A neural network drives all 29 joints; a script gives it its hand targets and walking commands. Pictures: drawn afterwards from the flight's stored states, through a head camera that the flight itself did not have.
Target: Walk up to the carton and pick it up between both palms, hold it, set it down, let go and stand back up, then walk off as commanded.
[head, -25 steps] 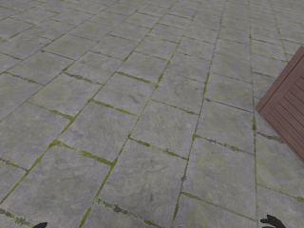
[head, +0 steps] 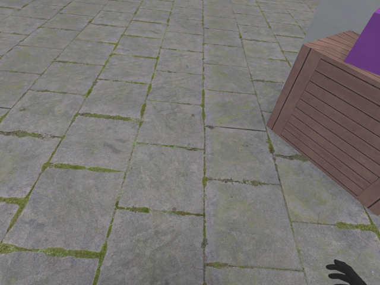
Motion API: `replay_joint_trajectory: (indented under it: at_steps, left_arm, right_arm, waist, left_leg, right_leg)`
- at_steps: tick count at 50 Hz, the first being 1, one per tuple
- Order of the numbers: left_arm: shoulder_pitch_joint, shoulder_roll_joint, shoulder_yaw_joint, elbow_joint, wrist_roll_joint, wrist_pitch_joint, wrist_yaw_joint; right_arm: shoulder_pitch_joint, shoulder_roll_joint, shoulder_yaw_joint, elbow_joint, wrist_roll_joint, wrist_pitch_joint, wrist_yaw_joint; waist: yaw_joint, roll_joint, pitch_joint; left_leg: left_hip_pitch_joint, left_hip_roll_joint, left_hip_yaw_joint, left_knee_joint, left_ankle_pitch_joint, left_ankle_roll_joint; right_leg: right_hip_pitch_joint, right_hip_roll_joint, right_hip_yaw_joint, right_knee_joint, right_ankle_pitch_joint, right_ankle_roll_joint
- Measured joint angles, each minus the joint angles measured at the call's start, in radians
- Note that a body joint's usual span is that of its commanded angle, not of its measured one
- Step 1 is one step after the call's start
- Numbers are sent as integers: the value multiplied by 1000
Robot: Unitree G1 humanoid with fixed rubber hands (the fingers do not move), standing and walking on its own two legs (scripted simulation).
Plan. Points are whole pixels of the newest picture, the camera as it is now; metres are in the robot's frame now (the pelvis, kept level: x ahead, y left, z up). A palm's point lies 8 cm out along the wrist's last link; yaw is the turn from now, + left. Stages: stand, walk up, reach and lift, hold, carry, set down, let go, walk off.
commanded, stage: walk up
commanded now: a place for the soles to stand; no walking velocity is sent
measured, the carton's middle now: out of the picture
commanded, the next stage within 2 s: none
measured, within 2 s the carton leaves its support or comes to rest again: neither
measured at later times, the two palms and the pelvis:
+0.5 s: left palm (87, 202) +0.35 +0.26 -0.08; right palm (361, 281) +0.17 -0.36 -0.05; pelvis +0.16 -0.02 +0.02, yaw -13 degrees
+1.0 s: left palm (127, 148) +0.56 +0.20 -0.11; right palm (348, 204) +0.35 -0.42 -0.05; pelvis +0.37 -0.06 -0.01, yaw -27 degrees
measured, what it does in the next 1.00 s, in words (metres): walks ahead, turning right: right foot, then left foot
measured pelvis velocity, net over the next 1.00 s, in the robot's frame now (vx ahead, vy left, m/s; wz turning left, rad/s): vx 0.37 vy -0.06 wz -0.46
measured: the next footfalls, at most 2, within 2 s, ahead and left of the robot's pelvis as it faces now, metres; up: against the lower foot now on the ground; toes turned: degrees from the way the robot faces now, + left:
right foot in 0.56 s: +0.27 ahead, -0.19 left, +0.00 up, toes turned -19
left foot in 1.00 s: +0.58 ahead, -0.05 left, +0.00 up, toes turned -18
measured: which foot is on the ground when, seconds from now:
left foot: down 0.00-0.58, up 0.60-0.98, down 1.00-1.00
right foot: up 0.00-0.54, down 0.56-1.00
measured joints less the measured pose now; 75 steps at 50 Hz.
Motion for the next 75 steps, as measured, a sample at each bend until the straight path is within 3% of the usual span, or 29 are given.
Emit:
replay_joint_trajectory:
  at_steps: [4, 12, 24, 28, 30, 31, 34, 37, 43, 49, 51, 53, 56, 63, 75]
  left_arm:
    - [-37, 7, 0, -1, 0, 0, -14]
    - [-37, 25, -1, -1, 0, 0, -30]
    - [-51, 11, -1, -1, 0, 0, -32]
    - [-56, 13, 0, -1, 0, -10, -24]
    - [-26, 5, 0, 0, 0, -24, -3]
    - [-6, -3, 0, 0, 0, -25, 4]
    - [65, -7, 0, 0, 0, -25, 23]
    - [116, -7, 0, -1, 0, -34, 44]
    - [149, -8, -1, -1, 0, -57, 49]
    - [128, -5, -1, -2, 0, -63, 44]
    - [105, 0, 0, -1, 0, -64, 48]
    - [84, -1, -1, 0, 0, -64, 53]
    - [71, 1, -1, -1, 0, -64, 49]
    - [80, 11, -1, 0, 0, -57, 32]
    - [93, 10, -1, 16, 0, -34, 18]
  right_arm:
    - [33, -4, -1, 0, -3, 7, -6]
    - [97, 18, -1, 0, 3, 16, -8]
    - [97, 67, -1, 0, 9, 40, 8]
    - [96, 45, -1, 0, 8, 59, 10]
    - [72, 25, -2, 0, 7, 76, 10]
    - [52, 22, -1, 0, 7, 79, 10]
    - [0, 39, 6, -2, 20, 57, 14]
    - [-25, 45, 16, -2, 22, 30, 19]
    - [-39, 27, 16, -1, 18, 33, 20]
    - [-25, 11, 16, -2, 14, 14, 23]
    - [-4, 11, 9, -2, 7, -8, 23]
    - [17, 27, 8, -1, 0, -16, 22]
    - [67, 43, 8, -1, 1, -6, 19]
    - [121, 57, 9, -2, 2, -6, 13]
    - [121, 107, 8, -2, 7, 6, 13]
  waist:
    - [1, -18, -2]
    - [2, -38, -3]
    - [2, -38, -3]
    - [3, -33, -4]
    - [7, 4, 0]
    - [8, 22, 1]
    - [6, 24, -1]
    - [5, 31, 0]
    - [3, 50, 4]
    - [3, 45, 2]
    - [2, 22, 8]
    - [0, -9, 9]
    - [1, -24, 6]
    - [3, -26, 6]
    - [3, -26, 6]
  left_leg:
    - [74, 27, 74, -88, -40, 14]
    - [265, 28, 147, -250, -43, 8]
    - [418, 27, 235, -269, -162, -50]
    - [445, 36, 247, -188, -244, -73]
    - [393, 99, 215, 15, -299, -60]
    - [339, 104, 151, 139, -297, -53]
    - [162, 41, 1, 409, -310, -52]
    - [21, 35, -50, 445, -260, -52]
    - [-129, 35, -72, 311, -188, -52]
    - [-109, 34, -72, 76, -25, -52]
    - [-78, 26, -54, 24, 52, -20]
    - [-62, 26, -15, 30, 16, 6]
    - [26, 35, 24, -56, -9, 8]
    - [195, 34, 79, -218, 4, 8]
    - [349, 31, 146, -251, -92, 4]
  right_leg:
    - [-182, -20, -40, 243, 26, 0]
    - [-257, -126, -61, 256, 267, 0]
    - [-244, -155, -169, 36, 292, 0]
    - [-175, -144, -210, -76, 278, 0]
    - [-142, -105, -213, -65, 148, -4]
    - [-142, -84, -208, -47, 135, -6]
    - [-111, -59, -168, -62, 143, -21]
    - [-45, -38, -141, -114, 138, -21]
    - [61, -7, -91, -121, 69, -21]
    - [132, 17, -43, -121, -9, -7]
    - [113, 8, -30, -56, -37, -4]
    - [17, 6, -31, 140, -37, -3]
    - [-97, 4, -43, 326, 36, -3]
    - [-225, -71, -49, 338, 226, -3]
    - [-268, -85, -61, 295, 307, -3]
